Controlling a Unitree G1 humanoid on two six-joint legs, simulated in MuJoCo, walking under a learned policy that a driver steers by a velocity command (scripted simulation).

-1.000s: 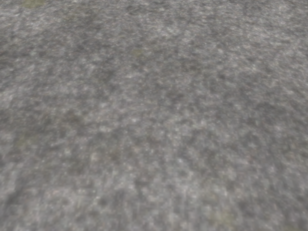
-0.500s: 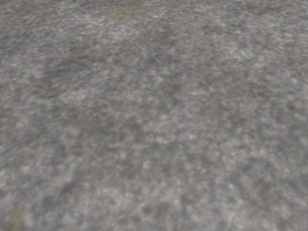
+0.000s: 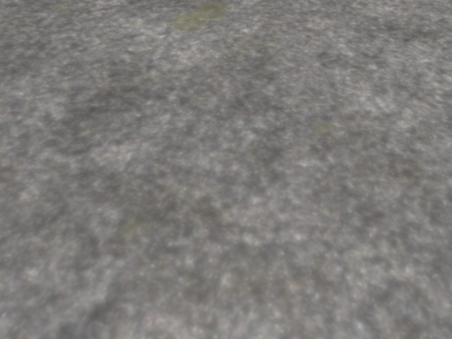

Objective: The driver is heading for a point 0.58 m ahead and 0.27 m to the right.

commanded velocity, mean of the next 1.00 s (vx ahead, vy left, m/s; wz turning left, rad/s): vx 0.39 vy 0.00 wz -0.47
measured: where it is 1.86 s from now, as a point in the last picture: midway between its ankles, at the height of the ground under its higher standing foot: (264, 317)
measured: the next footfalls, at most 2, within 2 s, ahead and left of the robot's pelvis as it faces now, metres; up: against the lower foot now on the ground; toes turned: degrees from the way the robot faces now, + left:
right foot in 0.40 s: +0.38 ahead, -0.13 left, +0.00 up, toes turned -13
left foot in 0.84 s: +0.69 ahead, -0.03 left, +0.00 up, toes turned -33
